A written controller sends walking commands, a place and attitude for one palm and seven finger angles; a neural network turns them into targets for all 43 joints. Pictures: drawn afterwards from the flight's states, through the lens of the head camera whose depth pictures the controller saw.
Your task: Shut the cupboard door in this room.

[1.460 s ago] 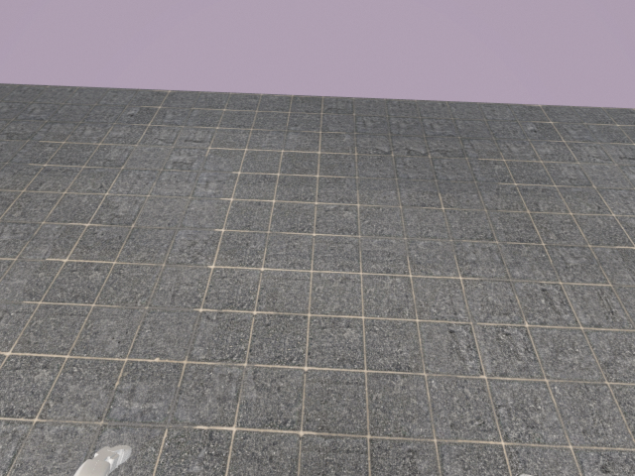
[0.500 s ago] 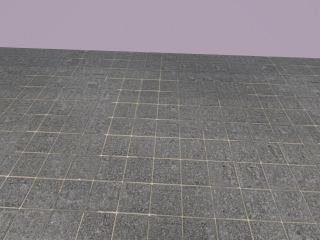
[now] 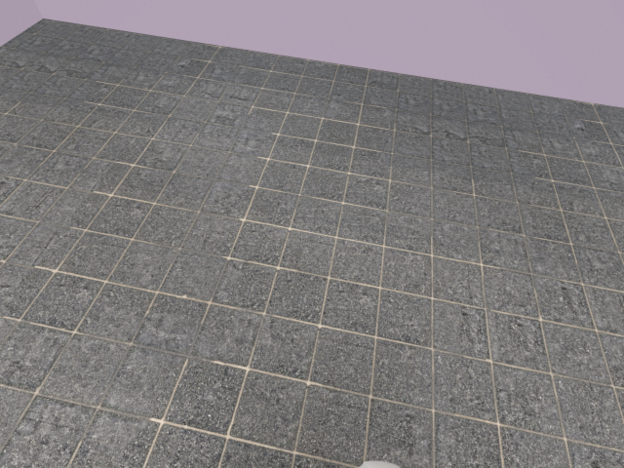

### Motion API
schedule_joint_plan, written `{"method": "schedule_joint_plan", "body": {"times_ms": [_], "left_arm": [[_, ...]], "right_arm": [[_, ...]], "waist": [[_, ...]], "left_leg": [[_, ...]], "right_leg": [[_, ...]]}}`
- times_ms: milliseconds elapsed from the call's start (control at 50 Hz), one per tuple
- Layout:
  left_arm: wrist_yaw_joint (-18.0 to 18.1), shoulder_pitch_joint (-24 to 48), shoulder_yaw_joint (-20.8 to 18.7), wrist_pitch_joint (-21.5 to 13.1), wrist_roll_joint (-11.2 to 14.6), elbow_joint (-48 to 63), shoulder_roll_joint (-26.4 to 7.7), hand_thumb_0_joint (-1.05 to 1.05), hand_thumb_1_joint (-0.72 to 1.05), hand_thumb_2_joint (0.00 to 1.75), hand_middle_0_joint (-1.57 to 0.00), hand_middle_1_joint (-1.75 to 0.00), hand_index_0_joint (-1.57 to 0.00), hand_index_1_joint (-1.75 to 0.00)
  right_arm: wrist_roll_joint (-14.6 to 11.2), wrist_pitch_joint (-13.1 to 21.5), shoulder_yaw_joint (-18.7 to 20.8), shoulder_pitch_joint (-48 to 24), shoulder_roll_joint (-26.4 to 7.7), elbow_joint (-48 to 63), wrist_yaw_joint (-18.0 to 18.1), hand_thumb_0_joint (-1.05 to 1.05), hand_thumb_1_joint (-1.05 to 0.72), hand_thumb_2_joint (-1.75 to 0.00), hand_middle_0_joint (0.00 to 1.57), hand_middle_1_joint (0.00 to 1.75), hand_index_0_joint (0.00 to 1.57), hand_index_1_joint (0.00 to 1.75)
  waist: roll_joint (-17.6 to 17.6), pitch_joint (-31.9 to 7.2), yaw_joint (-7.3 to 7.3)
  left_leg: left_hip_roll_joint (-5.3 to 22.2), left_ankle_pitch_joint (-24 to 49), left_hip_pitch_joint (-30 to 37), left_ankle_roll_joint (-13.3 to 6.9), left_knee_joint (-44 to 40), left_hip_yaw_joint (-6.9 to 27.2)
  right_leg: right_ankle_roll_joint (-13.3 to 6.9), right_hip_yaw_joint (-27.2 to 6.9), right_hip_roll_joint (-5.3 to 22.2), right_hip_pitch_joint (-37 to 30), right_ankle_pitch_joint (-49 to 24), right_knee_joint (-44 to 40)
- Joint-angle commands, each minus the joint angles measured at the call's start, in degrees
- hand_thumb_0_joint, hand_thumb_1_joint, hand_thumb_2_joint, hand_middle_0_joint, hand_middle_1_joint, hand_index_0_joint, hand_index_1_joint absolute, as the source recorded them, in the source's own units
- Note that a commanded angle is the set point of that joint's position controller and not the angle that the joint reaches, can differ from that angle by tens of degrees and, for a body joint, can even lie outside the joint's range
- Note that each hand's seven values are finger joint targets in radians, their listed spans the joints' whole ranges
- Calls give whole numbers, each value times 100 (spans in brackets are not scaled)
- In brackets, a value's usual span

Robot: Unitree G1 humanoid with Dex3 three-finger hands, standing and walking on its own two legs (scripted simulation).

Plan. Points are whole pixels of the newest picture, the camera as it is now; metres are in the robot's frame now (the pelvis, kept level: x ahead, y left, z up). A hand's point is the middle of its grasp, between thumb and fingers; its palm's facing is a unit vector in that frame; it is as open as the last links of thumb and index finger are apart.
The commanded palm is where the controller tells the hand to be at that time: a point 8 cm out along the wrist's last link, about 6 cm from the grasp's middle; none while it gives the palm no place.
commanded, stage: turn or walk to find it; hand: left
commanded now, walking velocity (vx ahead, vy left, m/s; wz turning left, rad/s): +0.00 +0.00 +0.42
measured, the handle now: out of the picture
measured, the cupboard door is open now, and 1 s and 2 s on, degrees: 87 87 87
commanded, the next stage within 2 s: stand and wait in 1.86 s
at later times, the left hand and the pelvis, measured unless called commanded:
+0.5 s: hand out of the picture -0.05 +0.16 -0.16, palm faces +0.27 -0.93 -0.27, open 7.4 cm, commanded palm none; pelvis -0.04 -0.05 +0.00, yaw +15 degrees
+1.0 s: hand out of the picture -0.10 +0.20 -0.16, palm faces +0.46 -0.85 -0.26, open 7.4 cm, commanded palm none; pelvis -0.08 -0.03 +0.00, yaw +26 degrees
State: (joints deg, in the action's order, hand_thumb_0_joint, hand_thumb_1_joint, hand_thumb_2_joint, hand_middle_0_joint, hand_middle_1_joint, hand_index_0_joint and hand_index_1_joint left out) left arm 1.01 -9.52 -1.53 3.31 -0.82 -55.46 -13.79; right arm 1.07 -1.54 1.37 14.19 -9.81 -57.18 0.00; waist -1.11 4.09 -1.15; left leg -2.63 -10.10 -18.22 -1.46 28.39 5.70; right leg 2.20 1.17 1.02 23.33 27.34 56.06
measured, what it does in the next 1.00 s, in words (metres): steps on the spot, turning left: right foot, then left foot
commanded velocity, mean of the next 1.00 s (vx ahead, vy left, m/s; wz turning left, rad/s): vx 0.00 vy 0.00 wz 0.42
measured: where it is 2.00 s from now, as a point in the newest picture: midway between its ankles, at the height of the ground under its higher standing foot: outside the picture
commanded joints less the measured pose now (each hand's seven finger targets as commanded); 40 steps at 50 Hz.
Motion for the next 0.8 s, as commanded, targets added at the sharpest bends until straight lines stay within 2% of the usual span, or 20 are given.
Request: {"method": "schedule_joint_plan", "body": {"times_ms": [0,80,140,160,180,200,220,280,320,400,500,540,580,600,620,640,660,680,740,780], "left_arm": [[52,8,-179,-160,33,528,-340,0,90,90,-20,-30,-20,-30],[73,-253,-208,-167,62,557,-273,0,90,90,-20,-30,-20,-30],[101,-862,-290,-212,47,424,-460,0,90,90,-20,-30,-20,-30],[133,-1049,-377,-244,-31,408,-838,0,90,90,-20,-30,-20,-30],[150,-866,-438,-266,-116,534,-1302,0,90,90,-20,-30,-20,-30],[173,-516,-365,-258,-46,690,-1184,0,90,90,-20,-30,-20,-30],[199,-140,-380,-311,-55,770,-944,0,90,90,-20,-30,-20,-30],[128,93,-256,-386,-45,797,-673,0,90,90,-20,-30,-20,-30],[133,-199,-252,-405,-54,717,-678,0,90,90,-20,-30,-20,-30],[126,-864,-281,-393,-77,509,-804,0,90,90,-20,-30,-20,-30],[122,-1160,-352,-364,-119,381,-1003,0,90,90,-20,-30,-20,-30],[122,-1127,-382,-348,-124,336,-1064,0,90,90,-20,-30,-20,-30],[117,-896,-403,-332,-69,339,-1065,0,90,90,-20,-30,-20,-30],[100,-849,-376,-307,-18,380,-940,0,90,90,-20,-30,-20,-30],[65,-877,-325,-275,18,557,-574,0,90,90,-20,-30,-20,-30],[86,-678,-216,-220,-22,687,-392,0,90,90,-20,-30,-20,-30],[92,-568,-251,-151,-42,648,-515,0,90,90,-20,-30,-20,-30],[98,-357,-275,-101,-53,559,-475,0,90,90,-20,-30,-20,-30],[-9,-510,-332,-114,-43,397,-482,0,90,90,-20,-30,-20,-30],[-19,-583,-320,-114,-35,353,-456,0,90,90,-20,-30,-20,-30]], "right_arm": [[26,67,408,247,-1363,369,151,0,-90,-90,20,30,20,30],[49,-1,486,173,-1388,464,114,0,-90,-90,20,30,20,30],[0,-57,512,-64,-1261,622,54,0,-90,-90,20,30,20,30],[-42,-88,494,-112,-982,701,16,0,-90,-90,20,30,20,30],[-13,-71,460,-194,-686,877,30,0,-90,-90,20,30,20,30],[55,-74,534,-383,-1057,853,17,0,-90,-90,20,30,20,30],[47,-131,552,-220,-1043,798,-20,0,-90,-90,20,30,20,30],[27,-168,497,89,-871,480,-91,0,-90,-90,20,30,20,30],[-2,-172,469,-26,-793,476,-102,0,-90,-90,20,30,20,30],[-1,-183,383,-568,-765,606,-80,0,-90,-90,20,30,20,30],[-57,-98,271,-870,-676,663,-70,0,-90,-90,20,30,20,30],[-80,-61,258,-745,-665,631,-52,0,-90,-90,20,30,20,30],[-74,3,272,-348,-765,519,-36,0,-90,-90,20,30,20,30],[-50,63,320,-49,-1007,455,-32,0,-90,-90,20,30,20,30],[-11,117,444,100,-1553,468,-13,0,-90,-90,20,30,20,30],[-60,59,499,299,-1816,401,27,0,-90,-90,20,30,20,30],[-29,32,472,224,-1684,387,51,0,-90,-90,20,30,20,30],[-11,71,422,68,-1474,388,111,0,-90,-90,20,30,20,30],[-8,91,337,-477,-1269,581,131,0,-90,-90,20,30,20,30],[-27,125,348,-373,-1251,582,130,0,-90,-90,20,30,20,30]], "waist": [[998,-811,-92],[1088,-894,-26],[799,-928,239],[-164,-856,331],[-1724,-411,374],[-1049,-181,323],[-1059,-154,80],[-720,139,-140],[-700,145,-45],[-802,52,271],[-1010,-387,432],[-1076,-531,382],[-908,-768,116],[-348,-987,-53],[1289,-1119,-105],[1746,-1048,-170],[1145,-898,-165],[1455,-695,-166],[1043,-325,101],[913,-431,97]], "left_leg": [[1342,1169,982,-918,-957,1785],[1193,1024,722,-815,-915,1986],[697,33,-294,-321,-599,1644],[197,-998,-1280,33,359,985],[-438,-1897,-2207,395,2011,-103],[-27,-1953,-1800,297,2923,136],[92,-1650,-1597,265,3304,218],[194,-919,-1450,388,4060,-232],[248,-859,-1497,457,3940,-382],[346,-1210,-1399,531,3212,-567],[313,-1618,-765,460,1730,-891],[266,-1490,-327,394,1111,-1019],[290,-554,482,321,-71,-1039],[559,463,1343,210,-709,-767],[1943,2336,2337,-292,-869,899],[2595,4084,2144,-918,-732,1428],[2548,3620,1804,-1079,-691,897],[2144,3122,1346,-920,-860,855],[1616,2215,944,-705,-948,402],[1481,2199,1076,-679,-974,362]], "right_leg": [[68,-129,8,183,43,-500],[30,-79,-161,-505,-108,-1642],[-47,-1,-85,-1968,-1163,-3400],[-343,-845,871,-2580,-653,-3958],[-929,-2554,2358,-2217,-361,-4485],[-1073,-2222,2526,-1075,-751,-4452],[-1041,-1877,2219,-754,-766,-4478],[-918,-730,1479,-754,-1900,-4040],[-905,-484,1458,-1005,-2322,-3935],[-1059,-472,1651,-1507,-3033,-3730],[-1112,-278,1768,-2062,-4528,-3203],[-1017,-181,1799,-2019,-4770,-2958],[-709,132,1693,-1778,-4446,-2478],[-411,468,1465,-1255,-3757,-1766],[25,768,736,299,-927,-626],[166,416,458,770,1033,133],[110,166,580,679,818,591],[147,-36,606,686,458,678],[191,18,537,666,-344,937],[256,47,483,660,-562,831]]}}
